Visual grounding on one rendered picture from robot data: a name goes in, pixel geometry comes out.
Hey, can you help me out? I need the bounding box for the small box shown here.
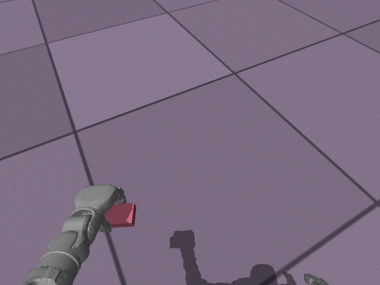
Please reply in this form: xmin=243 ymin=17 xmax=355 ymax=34
xmin=104 ymin=203 xmax=136 ymax=228

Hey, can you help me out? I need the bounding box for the left robot hand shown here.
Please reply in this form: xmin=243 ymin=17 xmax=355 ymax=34
xmin=74 ymin=184 xmax=126 ymax=233

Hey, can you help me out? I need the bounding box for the right robot hand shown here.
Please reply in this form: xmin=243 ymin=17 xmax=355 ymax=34
xmin=304 ymin=273 xmax=329 ymax=285

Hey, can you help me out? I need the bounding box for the left robot arm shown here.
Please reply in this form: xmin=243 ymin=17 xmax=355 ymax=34
xmin=20 ymin=206 xmax=103 ymax=285

